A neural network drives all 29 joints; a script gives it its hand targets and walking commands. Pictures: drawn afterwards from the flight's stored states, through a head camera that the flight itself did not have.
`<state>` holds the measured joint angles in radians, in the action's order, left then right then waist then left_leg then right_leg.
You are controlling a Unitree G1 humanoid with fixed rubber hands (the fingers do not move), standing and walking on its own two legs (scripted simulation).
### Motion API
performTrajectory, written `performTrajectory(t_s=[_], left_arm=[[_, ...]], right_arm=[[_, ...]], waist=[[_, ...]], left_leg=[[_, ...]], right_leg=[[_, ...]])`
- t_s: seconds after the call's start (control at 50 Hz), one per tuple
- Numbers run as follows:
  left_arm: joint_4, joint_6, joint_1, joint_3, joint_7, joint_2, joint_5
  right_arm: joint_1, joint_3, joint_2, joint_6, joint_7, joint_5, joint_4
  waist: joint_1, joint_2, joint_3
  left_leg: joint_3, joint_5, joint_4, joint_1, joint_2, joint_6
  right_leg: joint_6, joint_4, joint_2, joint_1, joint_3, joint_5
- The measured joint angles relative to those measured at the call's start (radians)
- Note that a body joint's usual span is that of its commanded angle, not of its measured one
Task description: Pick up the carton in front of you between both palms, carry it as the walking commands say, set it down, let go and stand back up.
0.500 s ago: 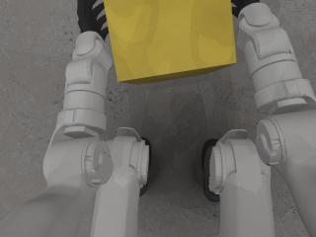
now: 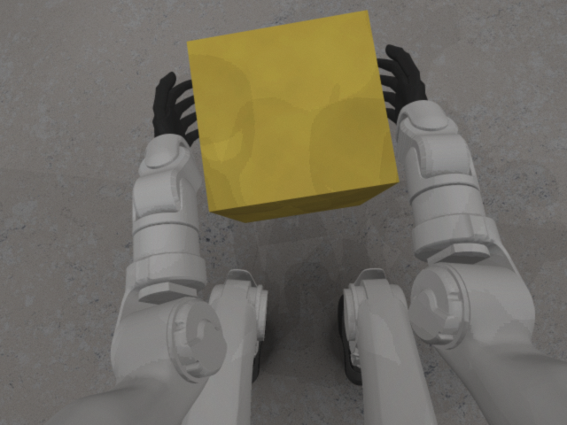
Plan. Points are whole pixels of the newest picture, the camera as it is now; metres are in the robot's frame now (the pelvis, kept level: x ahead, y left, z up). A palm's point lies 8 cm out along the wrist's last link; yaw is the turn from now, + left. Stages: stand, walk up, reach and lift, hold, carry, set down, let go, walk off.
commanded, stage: reach and lift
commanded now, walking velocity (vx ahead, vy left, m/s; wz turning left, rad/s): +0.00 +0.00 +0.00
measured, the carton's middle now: (292, 141) +0.50 +0.01 -0.13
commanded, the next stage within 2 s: none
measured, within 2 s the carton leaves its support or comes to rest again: neither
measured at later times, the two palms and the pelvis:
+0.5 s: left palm (103, 107) +0.45 +0.15 +0.11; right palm (485, 82) +0.46 -0.15 +0.10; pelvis +0.04 +0.00 +0.13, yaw -1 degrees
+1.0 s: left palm out of the picture +0.41 +0.15 +0.25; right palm out of the picture +0.40 -0.15 +0.25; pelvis +0.09 +0.01 +0.26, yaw -1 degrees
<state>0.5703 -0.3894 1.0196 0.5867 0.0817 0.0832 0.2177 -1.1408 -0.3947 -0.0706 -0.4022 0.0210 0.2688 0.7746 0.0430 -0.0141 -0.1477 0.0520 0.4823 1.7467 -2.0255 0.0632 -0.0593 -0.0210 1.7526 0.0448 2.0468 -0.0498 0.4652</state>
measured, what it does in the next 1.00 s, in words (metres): rises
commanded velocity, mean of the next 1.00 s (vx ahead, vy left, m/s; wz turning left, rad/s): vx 0.00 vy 0.00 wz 0.00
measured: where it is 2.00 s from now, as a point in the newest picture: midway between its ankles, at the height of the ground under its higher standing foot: (301, 353)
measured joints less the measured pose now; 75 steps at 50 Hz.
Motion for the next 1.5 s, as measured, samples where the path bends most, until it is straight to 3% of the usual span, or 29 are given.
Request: performTrajectory(t_s=[0.18,0.46,0.78,1.06,1.24,1.5], left_arm=[[-0.036,-0.004,-0.138,-0.067,0.003,0.021,-0.032],[-0.007,0.019,-0.318,-0.099,-0.025,0.045,-0.005],[-0.06,0.024,-0.546,-0.183,-0.04,0.083,0.004],[-0.143,-0.07,-0.709,-0.281,-0.056,0.081,0.017],[-0.173,-0.179,-0.719,-0.299,-0.073,0.078,0.054],[-0.167,-0.199,-0.653,-0.239,-0.095,0.099,0.102]], right_arm=[[0.174,0.031,0.042,-0.022,-0.011,-0.041,-0.103],[0.388,0.011,0.128,0.0,-0.017,-0.008,-0.135],[0.655,0.055,0.183,0.009,-0.017,-0.021,-0.234],[0.852,0.115,0.221,-0.081,-0.026,-0.026,-0.36],[0.869,0.134,0.224,-0.194,-0.019,0.002,-0.401],[0.803,0.079,0.243,-0.216,0.004,0.048,-0.394]], waist=[[-0.002,-0.004,-0.058],[-0.01,0.003,-0.096],[-0.021,0.0,-0.039],[-0.039,0.005,0.036],[-0.048,0.007,0.094],[-0.047,0.008,0.181]], left_leg=[[-0.003,0.014,-0.119,0.171,-0.012,0.012],[0.007,-0.008,-0.375,0.537,-0.018,0.021],[0.009,-0.082,-0.739,1.04,-0.029,0.04],[0.015,-0.183,-1.097,1.548,-0.038,0.05],[0.018,-0.239,-1.254,1.8,-0.043,0.053],[0.016,-0.258,-1.265,1.847,-0.044,0.052]], right_leg=[[-0.002,-0.122,0.002,-0.171,-0.005,0.011],[0.008,-0.376,-0.008,-0.541,-0.001,-0.005],[0.008,-0.746,-0.017,-1.048,-0.007,-0.079],[0.008,-1.107,-0.029,-1.56,-0.009,-0.179],[0.008,-1.271,-0.033,-1.816,-0.008,-0.238],[0.009,-1.281,-0.032,-1.861,-0.011,-0.257]])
